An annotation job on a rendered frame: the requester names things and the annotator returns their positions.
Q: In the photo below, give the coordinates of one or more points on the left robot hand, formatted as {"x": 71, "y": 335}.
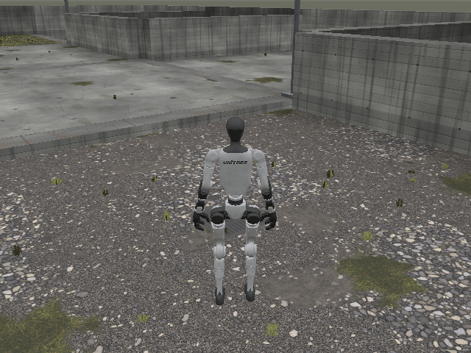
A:
{"x": 197, "y": 220}

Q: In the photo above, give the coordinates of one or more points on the right robot foot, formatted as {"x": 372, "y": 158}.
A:
{"x": 250, "y": 295}

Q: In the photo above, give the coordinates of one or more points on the right robot hand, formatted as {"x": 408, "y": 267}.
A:
{"x": 272, "y": 218}

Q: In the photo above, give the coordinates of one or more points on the right robot upper arm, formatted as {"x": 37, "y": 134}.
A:
{"x": 258, "y": 156}

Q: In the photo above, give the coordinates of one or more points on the humanoid robot head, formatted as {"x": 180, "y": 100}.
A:
{"x": 235, "y": 129}

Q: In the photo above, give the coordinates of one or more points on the left robot upper arm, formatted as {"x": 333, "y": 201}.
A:
{"x": 212, "y": 156}

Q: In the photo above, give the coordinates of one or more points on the left robot forearm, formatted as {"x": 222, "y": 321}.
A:
{"x": 201, "y": 199}

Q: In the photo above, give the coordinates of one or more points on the right robot forearm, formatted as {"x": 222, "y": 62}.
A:
{"x": 268, "y": 199}

